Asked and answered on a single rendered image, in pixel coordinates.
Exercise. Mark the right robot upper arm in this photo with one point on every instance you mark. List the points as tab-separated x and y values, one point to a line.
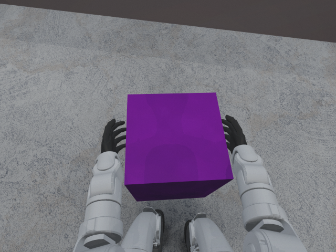
261	240

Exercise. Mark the carton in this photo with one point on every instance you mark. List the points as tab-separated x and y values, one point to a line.
175	146

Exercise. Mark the left robot forearm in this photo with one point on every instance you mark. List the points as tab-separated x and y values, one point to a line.
102	223

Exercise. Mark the robot right hand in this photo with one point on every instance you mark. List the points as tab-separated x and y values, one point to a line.
236	136

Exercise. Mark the robot left foot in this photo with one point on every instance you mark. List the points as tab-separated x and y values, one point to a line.
158	248

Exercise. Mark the right robot forearm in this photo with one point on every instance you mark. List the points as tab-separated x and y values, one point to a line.
260	205

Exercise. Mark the right robot shin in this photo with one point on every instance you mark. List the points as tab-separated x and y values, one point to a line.
199	215

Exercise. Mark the robot left hand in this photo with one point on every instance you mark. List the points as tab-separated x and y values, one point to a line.
109	142

